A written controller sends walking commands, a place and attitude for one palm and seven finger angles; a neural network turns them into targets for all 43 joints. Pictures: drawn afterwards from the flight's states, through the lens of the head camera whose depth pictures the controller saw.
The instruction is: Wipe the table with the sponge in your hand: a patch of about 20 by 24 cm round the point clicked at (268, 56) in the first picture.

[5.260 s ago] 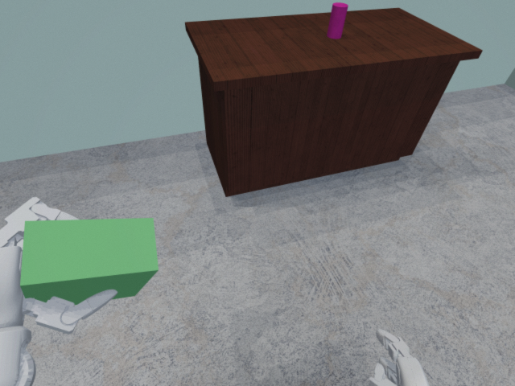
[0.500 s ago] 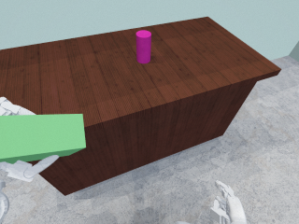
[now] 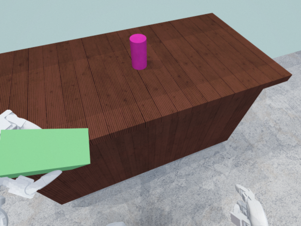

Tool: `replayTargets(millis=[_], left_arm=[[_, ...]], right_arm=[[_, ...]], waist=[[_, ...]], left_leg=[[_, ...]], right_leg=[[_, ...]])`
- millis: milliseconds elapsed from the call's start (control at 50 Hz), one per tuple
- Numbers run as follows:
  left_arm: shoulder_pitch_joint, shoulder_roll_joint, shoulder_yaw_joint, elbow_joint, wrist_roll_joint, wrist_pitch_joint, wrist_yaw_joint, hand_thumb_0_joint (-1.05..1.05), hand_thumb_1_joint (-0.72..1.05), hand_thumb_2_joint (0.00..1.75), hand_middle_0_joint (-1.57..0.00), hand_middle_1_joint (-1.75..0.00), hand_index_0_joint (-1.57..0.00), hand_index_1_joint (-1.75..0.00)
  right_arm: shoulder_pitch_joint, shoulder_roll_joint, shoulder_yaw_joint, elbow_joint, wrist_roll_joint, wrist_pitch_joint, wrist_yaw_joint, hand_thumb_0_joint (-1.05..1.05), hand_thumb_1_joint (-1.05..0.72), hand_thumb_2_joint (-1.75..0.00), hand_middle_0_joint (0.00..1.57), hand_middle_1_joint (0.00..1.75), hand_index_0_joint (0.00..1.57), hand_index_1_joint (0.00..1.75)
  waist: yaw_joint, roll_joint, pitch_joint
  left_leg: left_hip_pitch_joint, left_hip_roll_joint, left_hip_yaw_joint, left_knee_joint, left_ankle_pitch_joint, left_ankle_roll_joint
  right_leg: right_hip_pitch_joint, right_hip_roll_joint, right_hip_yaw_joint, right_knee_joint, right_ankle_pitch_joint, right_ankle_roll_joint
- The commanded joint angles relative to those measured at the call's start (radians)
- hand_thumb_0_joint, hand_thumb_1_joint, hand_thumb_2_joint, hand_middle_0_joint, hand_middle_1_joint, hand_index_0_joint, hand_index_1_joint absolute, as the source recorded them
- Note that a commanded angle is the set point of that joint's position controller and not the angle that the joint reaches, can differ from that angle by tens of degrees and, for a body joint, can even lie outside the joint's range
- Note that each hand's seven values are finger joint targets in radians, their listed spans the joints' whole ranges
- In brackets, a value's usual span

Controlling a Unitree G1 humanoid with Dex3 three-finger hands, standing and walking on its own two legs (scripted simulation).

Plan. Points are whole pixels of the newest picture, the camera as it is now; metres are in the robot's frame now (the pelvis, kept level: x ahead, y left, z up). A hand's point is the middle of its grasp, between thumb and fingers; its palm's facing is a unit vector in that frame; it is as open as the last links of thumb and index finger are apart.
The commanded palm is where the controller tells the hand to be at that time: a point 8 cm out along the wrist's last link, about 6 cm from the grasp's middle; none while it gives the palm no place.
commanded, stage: come to a stop and stand still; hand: left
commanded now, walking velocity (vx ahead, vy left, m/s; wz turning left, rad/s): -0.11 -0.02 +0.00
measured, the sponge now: (56, 153) +0.23 +0.19 +0.15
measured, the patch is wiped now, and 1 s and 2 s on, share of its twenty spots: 0.00 0.00 0.00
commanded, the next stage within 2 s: look again from close up in 1.18 s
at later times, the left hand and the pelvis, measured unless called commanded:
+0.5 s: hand (29, 150) +0.23 +0.23 +0.17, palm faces +0.34 -0.86 -0.38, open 10.3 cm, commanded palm +0.16 +0.27 +0.18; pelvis -0.02 +0.00 +0.00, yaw -3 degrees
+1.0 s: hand (4, 165) +0.20 +0.27 +0.16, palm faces +0.36 -0.86 -0.36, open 10.2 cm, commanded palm +0.14 +0.31 +0.18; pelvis -0.03 +0.04 +0.00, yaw -3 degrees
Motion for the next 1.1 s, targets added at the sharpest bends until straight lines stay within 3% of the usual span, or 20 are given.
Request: replayTargets(millis=[0,20,60,120,200,220,240,260,280,300,340,400,420,440,520,580,640,800,900,1080], left_arm=[[-0.092,0.169,0.134,-0.210,-0.021,-0.040,0.028,0.00,0.10,1.30,-1.20,-1.60,-1.20,-1.60],[-0.106,0.175,0.127,-0.192,-0.021,-0.042,0.022,0.00,0.10,1.30,-1.20,-1.60,-1.20,-1.60],[-0.088,0.158,0.119,-0.173,-0.014,-0.047,0.011,0.00,0.10,1.30,-1.20,-1.60,-1.20,-1.60],[-0.135,0.164,0.106,-0.246,-0.004,-0.047,0.011,0.00,0.10,1.30,-1.20,-1.60,-1.20,-1.60],[-0.102,0.135,0.093,-0.209,-0.014,-0.019,0.006,0.00,0.10,1.30,-1.20,-1.60,-1.20,-1.60],[-1.102,0.930,0.447,-0.362,0.022,-0.174,0.024,0.00,0.10,1.30,-1.20,-1.60,-1.20,-1.60],[-0.598,0.276,0.291,0.143,-0.009,-0.067,-0.008,0.00,0.10,1.30,-1.20,-1.60,-1.20,-1.60],[-0.533,0.304,0.238,0.126,-0.026,-0.062,-0.023,0.00,0.10,1.30,-1.20,-1.60,-1.20,-1.60],[-0.433,0.300,0.242,0.127,-0.031,-0.068,-0.037,0.00,0.10,1.30,-1.20,-1.60,-1.20,-1.60],[-0.310,0.208,0.176,0.112,-0.042,-0.060,-0.056,0.00,0.10,1.30,-1.20,-1.60,-1.20,-1.60],[-0.192,0.098,0.094,0.030,-0.056,-0.045,-0.060,0.00,0.10,1.30,-1.20,-1.60,-1.20,-1.60],[-0.180,0.109,0.086,-0.059,-0.036,-0.016,-0.057,0.00,0.10,1.30,-1.20,-1.60,-1.20,-1.60],[-0.155,0.155,0.125,-0.076,-0.036,-0.012,-0.046,0.00,0.10,1.30,-1.20,-1.60,-1.20,-1.60],[-0.124,0.133,0.128,-0.082,-0.033,-0.011,-0.044,0.00,0.10,1.30,-1.20,-1.60,-1.20,-1.60],[-0.163,0.219,0.206,-0.199,-0.030,-0.026,-0.021,0.00,0.10,1.30,-1.20,-1.60,-1.20,-1.60],[-0.141,0.188,0.189,-0.195,-0.034,-0.028,-0.012,0.00,0.10,1.30,-1.20,-1.60,-1.20,-1.60],[-0.137,0.158,0.157,-0.185,-0.034,-0.029,-0.009,0.00,0.10,1.30,-1.20,-1.60,-1.20,-1.60],[-0.165,0.096,0.085,-0.088,-0.020,-0.016,-0.019,0.00,0.10,1.30,-1.20,-1.60,-1.20,-1.60],[-0.236,0.109,0.084,-0.124,-0.009,-0.009,-0.016,0.00,0.10,1.30,-1.20,-1.60,-1.20,-1.60],[-0.209,0.107,0.088,-0.112,-0.017,0.009,-0.012,0.00,0.10,1.30,-1.20,-1.60,-1.20,-1.60]], right_arm=[[-0.047,-0.061,-0.025,-0.157,0.016,-0.040,-0.014,0.00,-0.90,-0.90,0.20,0.30,0.20,0.30],[-0.044,-0.072,-0.030,-0.162,0.028,-0.043,-0.015,0.00,-0.90,-0.90,0.20,0.30,0.20,0.30],[-0.042,-0.050,-0.008,-0.152,-0.002,-0.054,-0.009,0.00,-0.90,-0.90,0.20,0.30,0.20,0.30],[-0.029,-0.055,-0.011,-0.135,0.000,-0.089,0.005,0.00,-0.90,-0.90,0.20,0.30,0.20,0.30],[-0.032,-0.058,0.001,-0.133,0.004,-0.103,0.014,0.00,-0.90,-0.90,0.20,0.30,0.20,0.30],[0.075,-0.092,0.127,-0.189,0.057,-0.125,-0.059,0.00,-0.90,-0.90,0.20,0.30,0.20,0.30],[-0.054,0.040,0.017,-0.139,0.021,-0.153,-0.015,0.00,-0.90,-0.90,0.20,0.30,0.20,0.30],[-0.100,-0.050,0.029,-0.140,-0.011,-0.164,0.007,0.00,-0.90,-0.90,0.20,0.30,0.20,0.30],[-0.054,-0.071,0.009,-0.127,-0.017,-0.170,0.014,0.00,-0.90,-0.90,0.20,0.30,0.20,0.30],[-0.038,-0.053,0.015,-0.127,-0.007,-0.166,0.028,0.00,-0.90,-0.90,0.20,0.30,0.20,0.30],[-0.011,-0.043,0.023,-0.123,0.004,-0.165,0.060,0.00,-0.90,-0.90,0.20,0.30,0.20,0.30],[-0.077,-0.069,0.013,-0.120,-0.003,-0.176,0.047,0.00,-0.90,-0.90,0.20,0.30,0.20,0.30],[-0.097,-0.076,0.008,-0.130,-0.004,-0.172,0.035,0.00,-0.90,-0.90,0.20,0.30,0.20,0.30],[-0.093,-0.068,0.012,-0.133,-0.010,-0.163,0.028,0.00,-0.90,-0.90,0.20,0.30,0.20,0.30],[-0.127,-0.074,0.014,-0.149,-0.016,-0.147,0.002,0.00,-0.90,-0.90,0.20,0.30,0.20,0.30],[-0.109,-0.072,0.009,-0.147,-0.011,-0.150,-0.005,0.00,-0.90,-0.90,0.20,0.30,0.20,0.30],[-0.098,-0.075,0.005,-0.147,-0.008,-0.160,-0.006,0.00,-0.90,-0.90,0.20,0.30,0.20,0.30],[-0.096,-0.075,0.002,-0.136,-0.003,-0.159,0.003,0.00,-0.90,-0.90,0.20,0.30,0.20,0.30],[-0.105,-0.061,0.016,-0.144,-0.010,-0.154,0.001,0.00,-0.90,-0.90,0.20,0.30,0.20,0.30],[-0.112,-0.052,0.023,-0.139,-0.017,-0.152,0.007,0.00,-0.90,-0.90,0.20,0.30,0.20,0.30]], waist=[[0.026,0.066,-0.252],[0.030,0.125,-0.231],[0.027,0.305,-0.218],[0.027,0.268,-0.256],[0.016,0.231,-0.241],[0.007,0.251,-0.203],[0.036,0.091,-0.169],[0.034,0.061,-0.121],[0.036,-0.061,-0.130],[0.045,-0.134,-0.147],[0.042,-0.120,-0.223],[0.033,-0.053,-0.195],[0.037,0.007,-0.209],[0.034,0.026,-0.224],[0.035,0.091,-0.195],[0.037,0.146,-0.219],[0.036,0.118,-0.228],[0.026,0.066,-0.138],[0.032,0.121,-0.140],[0.038,0.077,-0.182]], left_leg=[[0.219,0.138,-0.120,-0.170,0.491,0.046],[0.251,0.215,-0.194,-0.175,0.544,0.075],[0.238,0.298,-0.321,-0.237,0.728,0.152],[0.308,0.262,-0.227,-0.189,0.696,0.133],[0.184,0.227,-0.165,-0.199,0.429,0.094],[0.050,0.100,-0.154,-0.193,0.090,0.098],[0.090,0.095,-0.110,-0.110,-0.010,0.039],[0.101,0.049,-0.095,-0.080,-0.118,0.031],[0.088,0.011,-0.092,0.026,-0.112,0.029],[0.046,-0.004,-0.100,0.073,-0.062,0.029],[0.028,-0.007,-0.124,0.031,0.030,0.024],[0.149,0.001,-0.137,-0.083,0.101,0.034],[0.187,0.015,-0.133,-0.105,0.152,0.041],[0.174,0.025,-0.139,-0.122,0.152,0.045],[0.140,0.022,-0.147,-0.167,0.105,0.037],[0.158,0.028,-0.145,-0.184,0.127,0.038],[0.184,0.035,-0.152,-0.197,0.152,0.037],[0.139,0.029,-0.159,-0.260,-0.067,0.031],[0.128,0.044,-0.198,-0.343,-0.190,0.027],[0.157,0.024,-0.160,-0.296,-0.034,0.018]], right_leg=[[0.060,-0.101,0.135,0.039,0.422,0.051],[-0.016,-0.054,0.124,0.060,0.127,0.064],[-0.091,0.014,0.121,0.169,-0.217,0.069],[-0.086,0.028,0.128,0.105,-0.133,0.064],[0.038,0.041,0.103,-0.031,-0.026,0.072],[-0.012,-0.010,0.235,-0.048,-0.003,0.071],[-0.150,-0.016,0.173,-0.129,-0.063,0.025],[-0.158,-0.035,0.296,-0.208,-0.021,0.000],[-0.181,-0.095,0.398,-0.254,-0.006,-0.010],[-0.119,-0.150,0.437,-0.264,0.048,-0.017],[0.041,-0.155,0.377,-0.193,0.252,-0.041],[-0.059,-0.057,0.275,-0.186,0.174,0.014],[-0.052,-0.030,0.249,-0.160,0.212,0.024],[-0.024,-0.022,0.217,-0.151,0.205,0.031],[-0.002,-0.009,0.214,-0.166,0.164,0.029],[0.035,-0.002,0.202,-0.156,0.194,0.030],[0.048,0.008,0.184,-0.150,0.212,0.037],[-0.011,0.025,0.189,-0.218,0.074,0.042],[0.000,0.052,0.177,-0.195,0.030,0.043],[0.047,0.039,0.180,-0.213,0.130,0.039]])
